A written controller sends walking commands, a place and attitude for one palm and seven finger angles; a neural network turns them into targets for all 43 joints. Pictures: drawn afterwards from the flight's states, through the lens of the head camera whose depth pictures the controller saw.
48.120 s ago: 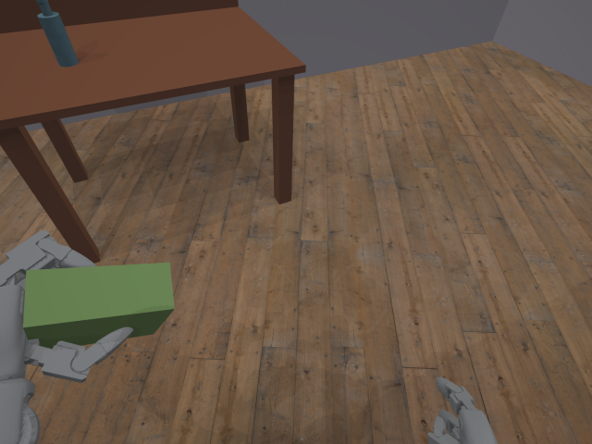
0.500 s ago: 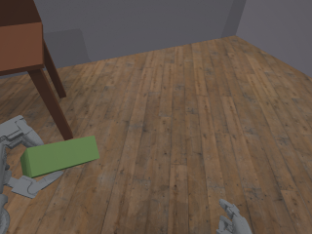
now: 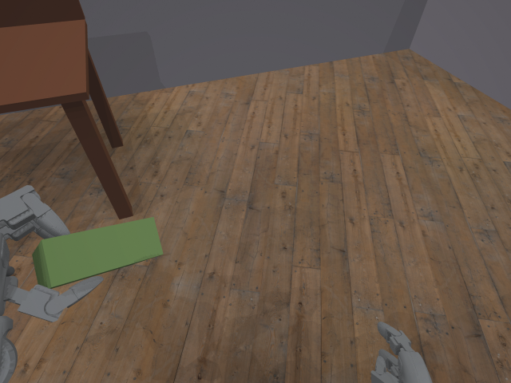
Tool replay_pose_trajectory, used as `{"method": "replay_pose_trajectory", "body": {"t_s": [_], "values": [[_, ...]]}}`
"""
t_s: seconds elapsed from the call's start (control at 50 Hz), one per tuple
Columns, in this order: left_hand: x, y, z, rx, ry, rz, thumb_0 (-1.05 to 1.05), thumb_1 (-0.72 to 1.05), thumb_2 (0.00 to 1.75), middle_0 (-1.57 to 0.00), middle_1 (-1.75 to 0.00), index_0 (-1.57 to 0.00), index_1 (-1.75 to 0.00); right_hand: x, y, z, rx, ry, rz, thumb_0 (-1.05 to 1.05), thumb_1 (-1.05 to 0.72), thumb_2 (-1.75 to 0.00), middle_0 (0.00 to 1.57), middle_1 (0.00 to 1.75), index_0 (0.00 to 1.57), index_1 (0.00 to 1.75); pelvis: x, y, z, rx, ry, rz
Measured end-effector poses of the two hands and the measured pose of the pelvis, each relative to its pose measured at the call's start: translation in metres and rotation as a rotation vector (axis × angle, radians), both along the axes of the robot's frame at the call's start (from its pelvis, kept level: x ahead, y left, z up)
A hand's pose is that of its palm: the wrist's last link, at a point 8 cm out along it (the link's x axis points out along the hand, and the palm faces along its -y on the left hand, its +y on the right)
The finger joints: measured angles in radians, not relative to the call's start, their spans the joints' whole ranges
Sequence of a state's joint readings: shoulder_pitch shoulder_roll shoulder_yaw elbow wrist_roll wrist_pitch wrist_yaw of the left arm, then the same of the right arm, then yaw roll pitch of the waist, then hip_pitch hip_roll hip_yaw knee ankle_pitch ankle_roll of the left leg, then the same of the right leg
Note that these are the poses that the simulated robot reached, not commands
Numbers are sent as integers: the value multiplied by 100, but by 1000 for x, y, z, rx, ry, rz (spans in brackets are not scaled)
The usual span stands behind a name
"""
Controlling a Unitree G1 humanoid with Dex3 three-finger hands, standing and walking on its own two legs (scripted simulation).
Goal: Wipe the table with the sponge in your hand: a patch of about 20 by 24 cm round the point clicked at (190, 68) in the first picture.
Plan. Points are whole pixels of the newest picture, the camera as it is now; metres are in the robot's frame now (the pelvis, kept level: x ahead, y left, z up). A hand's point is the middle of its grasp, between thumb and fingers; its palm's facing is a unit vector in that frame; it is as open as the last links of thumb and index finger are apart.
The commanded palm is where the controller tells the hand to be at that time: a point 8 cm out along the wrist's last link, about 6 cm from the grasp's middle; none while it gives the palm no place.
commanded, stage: take the last steps up to it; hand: left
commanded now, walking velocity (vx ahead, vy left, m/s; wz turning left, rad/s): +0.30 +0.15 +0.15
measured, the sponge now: (112, 250) +0.25 +0.21 +0.13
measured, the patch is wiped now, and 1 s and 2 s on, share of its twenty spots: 0.95 0.95 0.95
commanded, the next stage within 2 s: none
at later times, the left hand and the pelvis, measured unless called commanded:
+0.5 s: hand (40, 181) +0.31 +0.30 +0.19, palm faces +0.41 -0.74 -0.53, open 9.0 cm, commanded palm +0.26 +0.34 +0.19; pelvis +0.11 +0.05 +0.00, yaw +3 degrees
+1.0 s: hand (27, 117) +0.44 +0.40 +0.19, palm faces +0.47 -0.76 -0.45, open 9.0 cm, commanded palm +0.37 +0.42 +0.19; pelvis +0.23 +0.13 +0.00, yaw +4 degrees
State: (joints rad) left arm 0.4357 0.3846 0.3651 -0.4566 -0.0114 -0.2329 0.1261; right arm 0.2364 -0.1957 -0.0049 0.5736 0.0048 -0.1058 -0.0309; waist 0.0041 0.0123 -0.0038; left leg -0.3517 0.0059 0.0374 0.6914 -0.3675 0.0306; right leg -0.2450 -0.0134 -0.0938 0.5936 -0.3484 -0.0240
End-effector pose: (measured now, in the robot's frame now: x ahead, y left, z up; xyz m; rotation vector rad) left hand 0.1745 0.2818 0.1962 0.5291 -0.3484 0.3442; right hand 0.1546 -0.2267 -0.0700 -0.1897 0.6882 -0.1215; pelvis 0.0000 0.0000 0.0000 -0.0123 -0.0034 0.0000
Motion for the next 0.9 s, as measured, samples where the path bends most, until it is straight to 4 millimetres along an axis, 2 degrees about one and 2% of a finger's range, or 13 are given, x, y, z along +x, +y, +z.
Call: {"method": "replay_pose_trajectory", "body": {"t_s": [0.12, 0.2, 0.28, 0.38, 0.46, 0.56, 0.6, 0.68, 0.78, 0.84, 0.9], "values": [[11, 24, -21, -76, 44, 52, -1, -51, 103, -87, -148, -93, -152, 16, 21, -11, -27, 118, 57, 1, -90, -90, 20, 30, 20, 30, 26, 18, 0, 11, 5, 35], [28, 45, -27, -60, 21, 55, -1, -51, 103, -87, -148, -93, -152, 38, 35, -20, -60, 118, 58, 1, -90, -90, 20, 30, 20, 30, 41, 38, -12, 31, -18, 36], [55, 57, -14, 0, 18, 38, -1, -51, 103, -87, -148, -93, -152, 60, 58, -18, -14, 81, 40, 1, -90, -90, 20, 30, 20, 30, 53, 48, -8, 32, -23, 41], [75, 55, 18, 60, -21, -1, -1, -51, 103, -87, -148, -93, -152, 82, 80, -9, 61, 46, 41, 1, -90, -90, 20, 30, 20, 30, 76, 54, 4, 23, 12, 40], [86, 53, 22, 87, 22, 10, -1, -50, 103, -87, -148, -93, -152, 100, 82, -13, 87, 42, 44, 1, -90, -90, 20, 30, 20, 30, 100, 56, 5, 23, 25, 35], [100, 64, -2, 63, 86, 95, -1, -51, 103, -87, -148, -93, -152, 127, 71, -35, 57, 91, 71, 1, -90, -90, 20, 30, 20, 30, 125, 55, -7, 12, 7, 71], [106, 71, -12, -1, 97, 132, -1, -51, 103, -87, -148, -93, -152, 136, 66, -34, 30, 124, 87, 1, -90, -90, 20, 30, 20, 30, 133, 57, -4, 20, -5, 79], [120, 76, -22, -76, 112, 145, -1, -51, 103, -87, -148, -93, -152, 157, 60, -21, -27, 145, 97, 1, -90, -90, 20, 30, 20, 30, 150, 64, 4, 30, -6, 86], [149, 83, -8, -44, 61, 63, -1, -51, 103, -87, -148, -93, -152, 187, 68, -1, -96, 126, 98, 1, -90, -90, 20, 30, 20, 30, 172, 81, 8, 46, -4, 92], [168, 101, 3, 8, 0, 28, -1, -51, 103, -87, -148, -93, -151, 209, 82, 4, -119, 82, 74, 1, -90, -90, 20, 30, 20, 30, 191, 101, 2, 42, -7, 74], [191, 124, 10, 74, -73, 12, -1, -51, 103, -87, -148, -93, -151, 231, 103, -1, -102, 21, 25, 1, -90, -90, 19, 30, 20, 30, 207, 121, -10, 42, -14, 62]]}}
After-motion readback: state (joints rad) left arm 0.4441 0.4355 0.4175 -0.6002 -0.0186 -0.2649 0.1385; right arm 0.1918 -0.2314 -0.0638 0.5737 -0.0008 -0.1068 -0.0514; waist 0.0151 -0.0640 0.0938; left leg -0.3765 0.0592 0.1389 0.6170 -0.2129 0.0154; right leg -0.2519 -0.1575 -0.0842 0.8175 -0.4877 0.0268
